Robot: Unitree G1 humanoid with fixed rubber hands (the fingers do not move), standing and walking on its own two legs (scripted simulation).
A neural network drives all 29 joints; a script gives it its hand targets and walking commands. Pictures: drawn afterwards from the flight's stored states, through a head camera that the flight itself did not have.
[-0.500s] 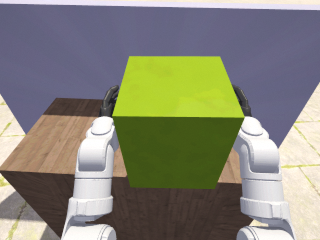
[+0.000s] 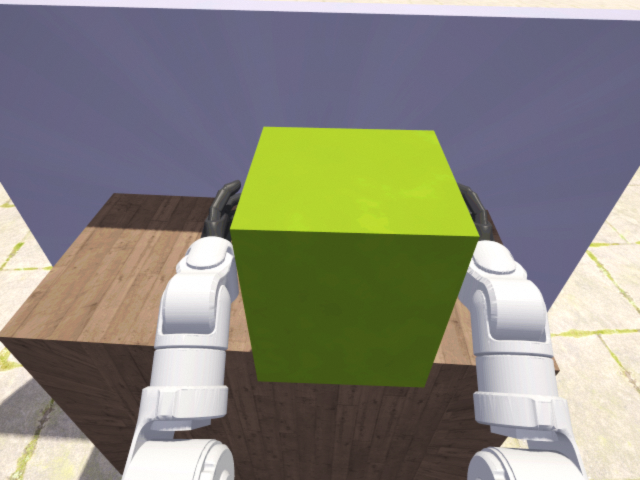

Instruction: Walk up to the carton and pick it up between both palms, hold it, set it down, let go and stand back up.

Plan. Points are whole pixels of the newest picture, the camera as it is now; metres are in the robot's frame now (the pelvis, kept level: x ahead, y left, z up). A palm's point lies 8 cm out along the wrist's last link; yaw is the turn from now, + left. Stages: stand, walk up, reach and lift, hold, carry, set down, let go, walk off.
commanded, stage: hold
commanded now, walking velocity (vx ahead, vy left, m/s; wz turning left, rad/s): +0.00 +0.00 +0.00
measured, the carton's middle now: (344, 257) +0.36 +0.00 +0.14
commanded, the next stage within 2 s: none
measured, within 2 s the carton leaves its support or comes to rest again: neither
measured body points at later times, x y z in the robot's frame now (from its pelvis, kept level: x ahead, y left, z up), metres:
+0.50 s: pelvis +0.00 +0.00 +0.00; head -0.03 +0.01 +0.45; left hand +0.36 +0.15 +0.18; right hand +0.36 -0.16 +0.19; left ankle +0.02 +0.11 -0.76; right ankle +0.03 -0.12 -0.76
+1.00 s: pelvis +0.00 +0.00 +0.00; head -0.04 +0.01 +0.45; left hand +0.36 +0.15 +0.17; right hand +0.36 -0.15 +0.18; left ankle +0.02 +0.11 -0.76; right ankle +0.03 -0.12 -0.76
